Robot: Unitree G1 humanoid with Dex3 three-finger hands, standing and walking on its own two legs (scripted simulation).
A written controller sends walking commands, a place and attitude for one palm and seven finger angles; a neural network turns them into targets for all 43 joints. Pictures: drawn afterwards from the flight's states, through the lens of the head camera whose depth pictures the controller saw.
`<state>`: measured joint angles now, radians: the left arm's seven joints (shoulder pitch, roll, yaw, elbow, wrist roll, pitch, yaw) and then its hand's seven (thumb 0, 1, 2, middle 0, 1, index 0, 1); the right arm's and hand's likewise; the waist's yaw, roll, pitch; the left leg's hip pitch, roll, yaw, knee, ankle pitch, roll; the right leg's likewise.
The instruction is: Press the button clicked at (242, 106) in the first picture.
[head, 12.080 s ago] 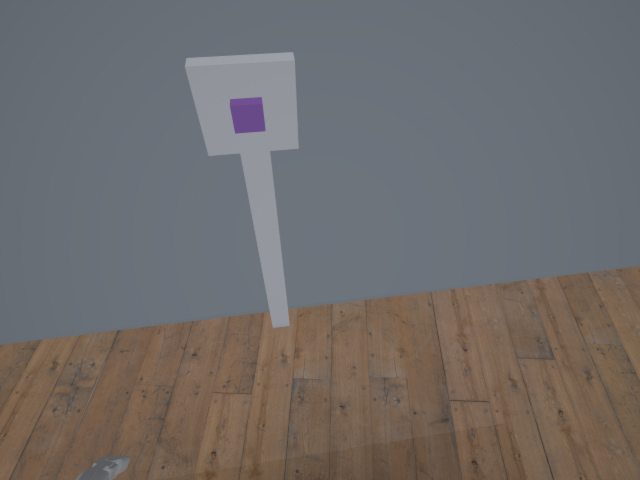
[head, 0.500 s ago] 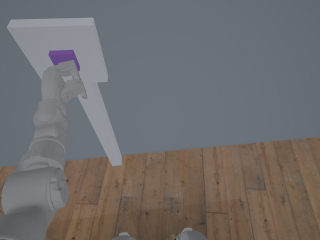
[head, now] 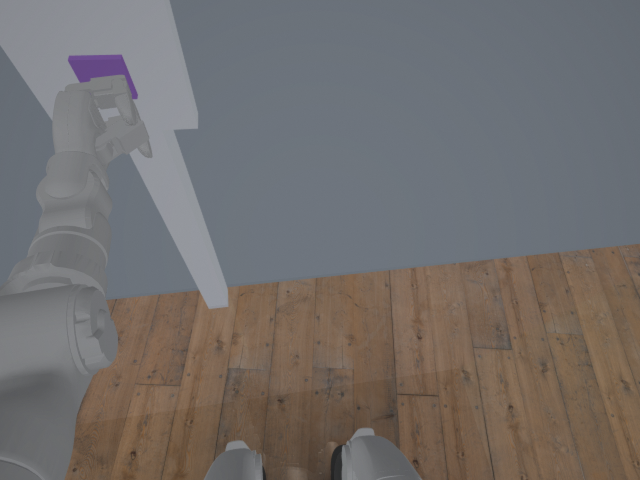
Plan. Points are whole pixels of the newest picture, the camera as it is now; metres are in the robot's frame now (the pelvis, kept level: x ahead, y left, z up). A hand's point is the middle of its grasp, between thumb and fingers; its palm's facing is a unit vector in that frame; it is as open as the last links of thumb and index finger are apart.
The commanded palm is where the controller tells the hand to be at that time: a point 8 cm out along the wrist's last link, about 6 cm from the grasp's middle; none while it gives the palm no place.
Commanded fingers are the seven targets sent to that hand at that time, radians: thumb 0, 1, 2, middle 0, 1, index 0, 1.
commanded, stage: hold the button down briefly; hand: left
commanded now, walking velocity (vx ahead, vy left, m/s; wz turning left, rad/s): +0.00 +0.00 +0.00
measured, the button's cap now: (106, 72) +0.57 +0.21 +0.14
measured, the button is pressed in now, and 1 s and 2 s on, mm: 13 0 0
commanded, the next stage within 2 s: pull the fist back off the button in 0.02 s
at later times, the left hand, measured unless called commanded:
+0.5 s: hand (140, 136) +0.51 +0.17 +0.11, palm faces +0.07 -1.00 -0.01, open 2.9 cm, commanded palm +0.48 +0.21 +0.11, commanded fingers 0.00 0.90 0.90 -1.30 -1.50 -1.30 -1.50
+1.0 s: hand (136, 183) +0.44 +0.17 +0.11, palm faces +0.05 -1.00 -0.01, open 3.1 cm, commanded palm +0.40 +0.21 +0.11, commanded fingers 0.00 0.90 0.90 -1.30 -1.50 -1.30 -1.50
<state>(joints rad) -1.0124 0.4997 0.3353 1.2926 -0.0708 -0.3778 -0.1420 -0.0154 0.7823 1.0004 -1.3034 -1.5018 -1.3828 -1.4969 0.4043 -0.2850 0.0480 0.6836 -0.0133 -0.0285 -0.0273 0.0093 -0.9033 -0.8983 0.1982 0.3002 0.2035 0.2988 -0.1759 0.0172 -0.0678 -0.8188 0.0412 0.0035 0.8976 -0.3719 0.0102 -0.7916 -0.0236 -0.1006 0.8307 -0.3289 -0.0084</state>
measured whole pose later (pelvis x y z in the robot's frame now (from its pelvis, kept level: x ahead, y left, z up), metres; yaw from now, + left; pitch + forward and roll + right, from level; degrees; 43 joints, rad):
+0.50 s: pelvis +0.00 +0.00 +0.00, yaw -1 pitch +16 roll -2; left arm -0.90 0.43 0.34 1.17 -0.10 -0.38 -0.11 -0.01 0.82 0.96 -1.30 -1.50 -1.34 -1.50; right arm 0.41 -0.27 0.03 0.66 -0.01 -0.03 -0.01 0.01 -0.90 -0.90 0.20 0.30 0.20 0.30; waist -0.14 0.02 -0.08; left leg -0.78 0.04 0.03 0.88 -0.38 0.02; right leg -0.76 -0.02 -0.08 0.82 -0.33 0.00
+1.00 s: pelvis +0.05 +0.00 +0.02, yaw -1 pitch +10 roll -1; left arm -0.37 0.24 0.23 0.58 -0.18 -0.28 -0.13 0.02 0.90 0.90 -1.30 -1.50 -1.30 -1.50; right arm 0.29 -0.25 0.01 0.59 0.03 0.00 -0.02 0.01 -0.90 -0.90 0.20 0.30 0.20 0.30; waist -0.04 0.03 -0.08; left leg -0.52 0.04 0.04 0.76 -0.40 0.01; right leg -0.53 -0.02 -0.06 0.72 -0.37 0.00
